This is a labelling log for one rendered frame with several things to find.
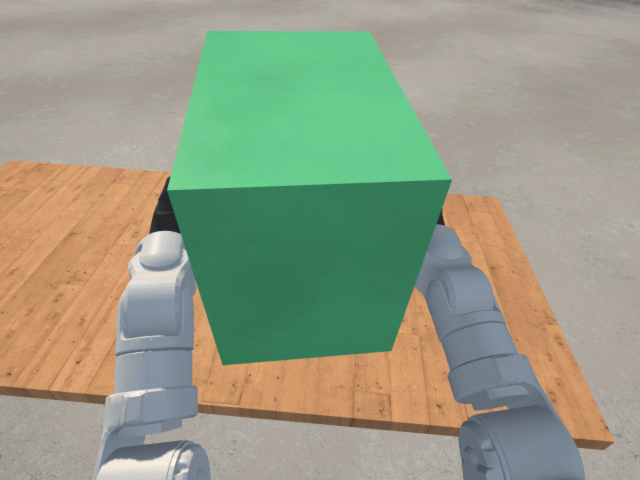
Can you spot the robot left forearm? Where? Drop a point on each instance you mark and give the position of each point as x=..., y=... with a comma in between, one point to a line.
x=153, y=388

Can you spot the right robot upper arm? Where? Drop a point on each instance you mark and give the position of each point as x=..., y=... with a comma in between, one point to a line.
x=526, y=443

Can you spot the left robot upper arm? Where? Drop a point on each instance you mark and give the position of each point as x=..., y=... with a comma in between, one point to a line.
x=175, y=460

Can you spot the table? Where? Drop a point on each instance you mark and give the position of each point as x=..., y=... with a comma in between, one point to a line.
x=68, y=233

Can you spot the robot right forearm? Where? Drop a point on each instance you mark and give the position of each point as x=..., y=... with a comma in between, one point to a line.
x=485, y=367

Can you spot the left robot hand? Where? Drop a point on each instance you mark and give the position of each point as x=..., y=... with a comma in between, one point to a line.
x=164, y=218

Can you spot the carton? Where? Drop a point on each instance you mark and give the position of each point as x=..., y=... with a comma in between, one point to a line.
x=306, y=192

